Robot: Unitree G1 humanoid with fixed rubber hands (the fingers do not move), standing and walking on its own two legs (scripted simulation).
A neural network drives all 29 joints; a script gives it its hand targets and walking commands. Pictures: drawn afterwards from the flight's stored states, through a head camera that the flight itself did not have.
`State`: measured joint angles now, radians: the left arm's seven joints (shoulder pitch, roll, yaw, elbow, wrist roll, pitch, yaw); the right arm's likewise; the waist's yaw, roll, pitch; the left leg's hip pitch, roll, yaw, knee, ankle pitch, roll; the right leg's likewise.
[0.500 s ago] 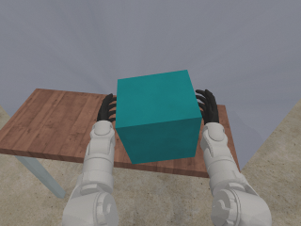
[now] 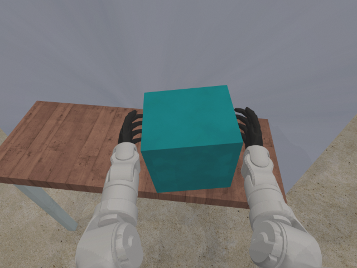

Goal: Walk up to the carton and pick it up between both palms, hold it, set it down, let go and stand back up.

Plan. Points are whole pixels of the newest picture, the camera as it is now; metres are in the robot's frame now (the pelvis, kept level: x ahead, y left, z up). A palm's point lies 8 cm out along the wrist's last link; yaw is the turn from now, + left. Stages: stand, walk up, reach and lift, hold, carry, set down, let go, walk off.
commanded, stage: set down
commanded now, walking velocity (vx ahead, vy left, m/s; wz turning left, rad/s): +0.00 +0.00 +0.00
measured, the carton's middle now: (189, 142) +0.43 -0.02 +0.03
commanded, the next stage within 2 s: none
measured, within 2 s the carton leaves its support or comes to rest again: rests again in 1.20 s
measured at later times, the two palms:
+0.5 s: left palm (134, 143) +0.41 +0.12 +0.04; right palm (251, 144) +0.40 -0.17 +0.05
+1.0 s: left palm (136, 148) +0.41 +0.12 +0.03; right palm (252, 150) +0.39 -0.18 +0.04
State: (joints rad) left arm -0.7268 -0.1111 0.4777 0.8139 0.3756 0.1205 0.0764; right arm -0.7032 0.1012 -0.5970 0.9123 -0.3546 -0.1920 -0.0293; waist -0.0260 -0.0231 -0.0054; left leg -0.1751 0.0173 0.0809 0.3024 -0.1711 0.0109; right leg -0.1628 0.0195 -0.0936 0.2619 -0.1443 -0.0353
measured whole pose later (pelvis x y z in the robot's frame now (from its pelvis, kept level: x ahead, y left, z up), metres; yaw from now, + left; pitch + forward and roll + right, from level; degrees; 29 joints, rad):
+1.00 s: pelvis -0.01 +0.00 +0.00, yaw -1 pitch +11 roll +0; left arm -0.81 -0.09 0.57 1.01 0.41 -0.11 0.09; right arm -0.74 0.12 -0.72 0.94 -0.50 -0.28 -0.03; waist -0.02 -0.01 -0.06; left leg -0.37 0.02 0.10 0.32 -0.15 0.01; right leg -0.37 0.02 -0.09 0.30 -0.13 -0.04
